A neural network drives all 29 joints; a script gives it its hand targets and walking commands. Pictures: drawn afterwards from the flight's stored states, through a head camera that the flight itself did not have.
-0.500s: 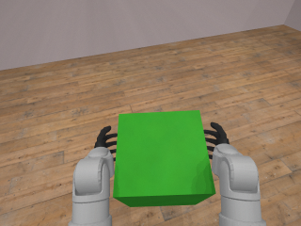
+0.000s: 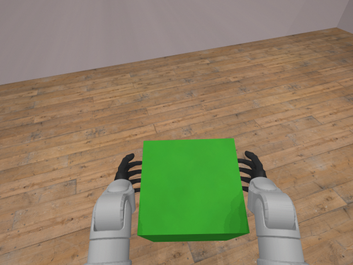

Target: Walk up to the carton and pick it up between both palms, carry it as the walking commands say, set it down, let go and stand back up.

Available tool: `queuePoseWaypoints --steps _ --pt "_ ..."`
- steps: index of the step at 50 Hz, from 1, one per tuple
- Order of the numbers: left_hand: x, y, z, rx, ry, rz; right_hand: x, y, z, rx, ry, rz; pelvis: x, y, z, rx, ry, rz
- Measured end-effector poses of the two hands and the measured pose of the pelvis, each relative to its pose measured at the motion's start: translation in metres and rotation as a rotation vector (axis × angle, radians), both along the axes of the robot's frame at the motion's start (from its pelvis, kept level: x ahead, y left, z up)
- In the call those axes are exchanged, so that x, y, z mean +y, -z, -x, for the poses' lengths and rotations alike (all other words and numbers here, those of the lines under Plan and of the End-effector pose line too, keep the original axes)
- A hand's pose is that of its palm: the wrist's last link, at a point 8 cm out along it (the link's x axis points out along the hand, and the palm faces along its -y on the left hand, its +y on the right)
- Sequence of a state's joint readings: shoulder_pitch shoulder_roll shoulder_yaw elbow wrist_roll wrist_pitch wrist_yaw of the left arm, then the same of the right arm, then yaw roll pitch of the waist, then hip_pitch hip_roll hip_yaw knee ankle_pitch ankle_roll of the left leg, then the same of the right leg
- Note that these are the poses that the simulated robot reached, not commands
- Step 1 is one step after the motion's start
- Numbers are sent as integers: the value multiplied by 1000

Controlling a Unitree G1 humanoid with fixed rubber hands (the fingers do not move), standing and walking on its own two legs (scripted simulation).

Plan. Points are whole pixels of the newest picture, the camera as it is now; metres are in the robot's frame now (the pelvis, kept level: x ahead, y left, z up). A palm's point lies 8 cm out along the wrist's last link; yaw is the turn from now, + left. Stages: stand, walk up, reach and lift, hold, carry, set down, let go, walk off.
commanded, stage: carry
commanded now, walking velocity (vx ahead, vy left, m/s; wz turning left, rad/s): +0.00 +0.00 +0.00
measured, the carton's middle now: (189, 195) +0.32 +0.00 -0.03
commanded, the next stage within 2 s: hold in 0.60 s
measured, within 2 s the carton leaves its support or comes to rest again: neither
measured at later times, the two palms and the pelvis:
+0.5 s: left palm (127, 192) +0.28 +0.14 +0.06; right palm (261, 191) +0.28 -0.15 +0.05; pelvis +0.00 -0.01 +0.00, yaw +0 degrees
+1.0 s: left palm (105, 206) +0.25 +0.19 +0.04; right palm (241, 198) +0.26 -0.11 +0.06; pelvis -0.04 +0.03 +0.01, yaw -12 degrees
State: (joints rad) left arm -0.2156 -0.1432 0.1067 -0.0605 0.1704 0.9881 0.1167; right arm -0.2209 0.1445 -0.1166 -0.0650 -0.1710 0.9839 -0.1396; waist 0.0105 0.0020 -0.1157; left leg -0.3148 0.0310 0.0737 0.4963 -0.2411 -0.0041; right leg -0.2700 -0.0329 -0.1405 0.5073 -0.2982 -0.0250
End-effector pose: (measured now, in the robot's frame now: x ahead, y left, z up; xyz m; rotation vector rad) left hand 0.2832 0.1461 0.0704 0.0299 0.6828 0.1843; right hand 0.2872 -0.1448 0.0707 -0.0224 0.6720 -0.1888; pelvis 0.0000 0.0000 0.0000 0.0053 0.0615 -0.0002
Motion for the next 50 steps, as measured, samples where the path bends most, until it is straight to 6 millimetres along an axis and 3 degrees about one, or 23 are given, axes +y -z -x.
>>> queuePoseWaypoints --steps 10,17,32,41,44,50 --pt "-3 1 7 -26 6 9 -4 -1 5 -25 -14 0 -4 0 -3 -16 -4 -1" --pt "-5 13 7 12 18 0 -7 14 8 18 -22 7 -6 0 -2 -22 -3 -1" --pt "-7 19 9 -9 24 2 -9 20 10 -3 -30 7 -9 -1 4 -46 1 -5" --pt "-18 25 21 -1 169 -8 -21 29 57 4 67 2 9 -11 11 -131 170 3" --pt "-2 21 22 -29 144 2 -7 15 57 -40 40 -11 18 -9 19 -139 229 19" --pt "42 35 29 12 13 74 39 6 30 1 -66 46 34 -5 40 -190 201 32"
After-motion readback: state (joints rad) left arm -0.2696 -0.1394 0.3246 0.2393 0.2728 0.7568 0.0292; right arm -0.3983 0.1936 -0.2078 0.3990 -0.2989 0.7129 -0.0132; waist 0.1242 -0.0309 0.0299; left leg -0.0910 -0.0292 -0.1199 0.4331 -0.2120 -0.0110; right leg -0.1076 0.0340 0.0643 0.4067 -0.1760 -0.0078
